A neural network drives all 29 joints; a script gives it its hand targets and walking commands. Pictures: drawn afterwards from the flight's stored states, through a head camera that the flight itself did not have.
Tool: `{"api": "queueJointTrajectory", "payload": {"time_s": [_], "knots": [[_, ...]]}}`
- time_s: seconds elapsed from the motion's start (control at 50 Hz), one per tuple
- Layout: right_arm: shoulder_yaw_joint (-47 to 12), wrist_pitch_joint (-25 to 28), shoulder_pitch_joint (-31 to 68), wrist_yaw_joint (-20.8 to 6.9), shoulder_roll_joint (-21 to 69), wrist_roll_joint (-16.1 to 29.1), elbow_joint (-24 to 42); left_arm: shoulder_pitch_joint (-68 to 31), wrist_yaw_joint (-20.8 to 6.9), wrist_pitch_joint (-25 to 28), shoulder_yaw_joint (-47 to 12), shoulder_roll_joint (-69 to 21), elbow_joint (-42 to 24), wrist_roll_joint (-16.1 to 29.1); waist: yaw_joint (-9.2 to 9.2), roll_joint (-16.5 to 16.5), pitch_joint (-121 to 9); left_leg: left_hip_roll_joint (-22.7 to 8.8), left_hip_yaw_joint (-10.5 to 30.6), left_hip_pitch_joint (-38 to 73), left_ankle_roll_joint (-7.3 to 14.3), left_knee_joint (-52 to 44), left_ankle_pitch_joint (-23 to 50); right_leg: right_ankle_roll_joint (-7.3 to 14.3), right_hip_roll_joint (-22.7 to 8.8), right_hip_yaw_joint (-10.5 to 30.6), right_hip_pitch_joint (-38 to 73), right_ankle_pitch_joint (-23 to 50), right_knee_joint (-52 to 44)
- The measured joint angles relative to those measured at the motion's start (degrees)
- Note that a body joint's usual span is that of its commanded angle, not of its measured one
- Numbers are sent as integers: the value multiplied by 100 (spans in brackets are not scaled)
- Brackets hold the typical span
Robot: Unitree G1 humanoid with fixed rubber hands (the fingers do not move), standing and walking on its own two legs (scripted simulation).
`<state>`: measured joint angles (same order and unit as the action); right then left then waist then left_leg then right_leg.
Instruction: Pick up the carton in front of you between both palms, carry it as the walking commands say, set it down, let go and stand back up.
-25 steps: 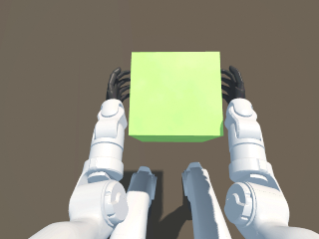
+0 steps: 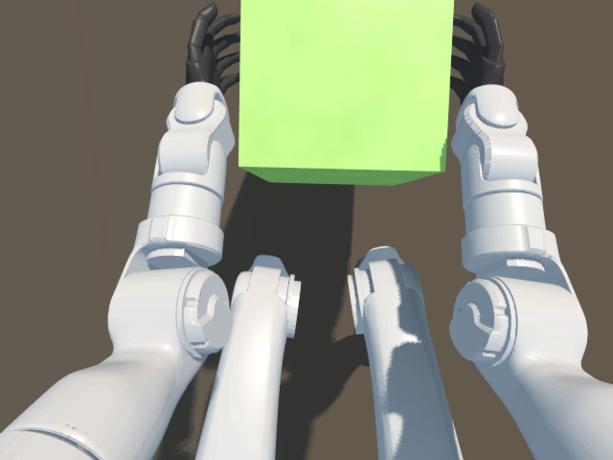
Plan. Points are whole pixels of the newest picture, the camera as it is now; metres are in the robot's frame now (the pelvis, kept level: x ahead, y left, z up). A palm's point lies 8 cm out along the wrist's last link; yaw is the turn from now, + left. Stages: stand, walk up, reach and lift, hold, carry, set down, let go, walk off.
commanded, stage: set down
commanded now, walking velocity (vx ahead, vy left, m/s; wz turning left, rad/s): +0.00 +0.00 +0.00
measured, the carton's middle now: (337, 103) +0.50 -0.05 -0.22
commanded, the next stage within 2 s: none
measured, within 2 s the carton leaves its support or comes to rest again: rests again in 0.74 s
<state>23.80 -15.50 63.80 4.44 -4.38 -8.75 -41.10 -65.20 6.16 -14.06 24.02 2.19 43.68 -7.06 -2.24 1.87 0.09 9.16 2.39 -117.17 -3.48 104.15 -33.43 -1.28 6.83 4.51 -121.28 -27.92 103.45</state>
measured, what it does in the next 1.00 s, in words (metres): lowers itself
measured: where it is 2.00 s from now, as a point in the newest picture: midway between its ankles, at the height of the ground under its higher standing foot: (325, 329)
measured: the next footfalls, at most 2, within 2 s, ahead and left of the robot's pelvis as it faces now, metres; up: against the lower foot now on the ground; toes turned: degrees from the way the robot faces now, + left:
none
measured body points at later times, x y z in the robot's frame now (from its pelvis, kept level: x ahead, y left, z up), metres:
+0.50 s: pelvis +0.00 +0.00 -0.08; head +0.37 -0.01 +0.16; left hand +0.55 +0.10 -0.27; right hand +0.52 -0.21 -0.26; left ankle +0.09 +0.12 -0.44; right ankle +0.11 -0.11 -0.44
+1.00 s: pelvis -0.01 +0.01 -0.10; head +0.36 -0.01 +0.15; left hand +0.56 +0.09 -0.27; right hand +0.52 -0.22 -0.27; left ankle +0.09 +0.12 -0.44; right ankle +0.11 -0.11 -0.44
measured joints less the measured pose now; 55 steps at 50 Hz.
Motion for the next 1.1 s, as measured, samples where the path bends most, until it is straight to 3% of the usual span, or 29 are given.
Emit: {"api": "queueJointTrajectory", "payload": {"time_s": [0.24,0.42,0.5,0.64,0.74,0.84,1.1], "knots": [[-124,-59,1255,17,-580,194,-468,-1209,155,-27,-116,388,388,53,-33,36,878,40,-85,-753,-50,984,-175,-54,72,-40,-782,-96,946],[-407,55,1010,192,-646,641,-497,-1170,310,30,-797,655,525,599,-191,-143,1349,140,-25,-935,-66,1590,-380,49,-166,-279,-871,-413,1535],[-501,92,1157,121,-781,846,-679,-1254,430,53,-1131,820,567,934,-243,-109,1566,164,-33,-938,1,1825,-408,16,-227,-328,-803,-488,1718],[-452,126,1447,-61,-1088,778,-1072,-1650,586,250,-1100,688,1140,790,-230,84,1592,182,-141,-967,139,2053,-460,-93,-276,-276,-763,-594,1923],[-287,192,1449,-228,-1064,544,-1293,-1667,499,281,-904,637,1354,505,-209,21,1575,142,-156,-982,149,2112,-495,-84,-269,-288,-794,-605,1976],[-158,372,1316,-286,-989,643,-1222,-1526,366,454,-905,653,1253,622,-209,-16,1674,117,-165,-949,143,2142,-482,-61,-275,-301,-770,-582,2009],[181,336,1705,-725,-1086,187,-1433,-1922,-37,385,-602,822,1553,387,-252,8,2164,80,-225,-793,135,2307,-381,12,-368,-331,-614,-504,2205]]}}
